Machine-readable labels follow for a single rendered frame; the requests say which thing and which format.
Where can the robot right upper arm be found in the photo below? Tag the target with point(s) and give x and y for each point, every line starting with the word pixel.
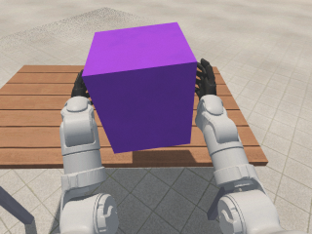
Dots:
pixel 249 212

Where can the robot right forearm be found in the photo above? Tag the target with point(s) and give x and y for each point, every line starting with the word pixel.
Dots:
pixel 232 169

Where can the carton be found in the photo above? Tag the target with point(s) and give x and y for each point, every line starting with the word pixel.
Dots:
pixel 142 81

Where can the robot right hand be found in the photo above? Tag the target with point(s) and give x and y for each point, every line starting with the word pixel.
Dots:
pixel 206 83

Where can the robot left upper arm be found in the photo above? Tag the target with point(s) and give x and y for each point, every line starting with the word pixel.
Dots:
pixel 90 214

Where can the robot left forearm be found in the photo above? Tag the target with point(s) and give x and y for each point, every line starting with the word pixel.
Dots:
pixel 80 148

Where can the robot left hand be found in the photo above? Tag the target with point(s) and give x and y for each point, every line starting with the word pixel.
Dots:
pixel 79 89

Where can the table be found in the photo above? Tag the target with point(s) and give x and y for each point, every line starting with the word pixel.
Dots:
pixel 30 118

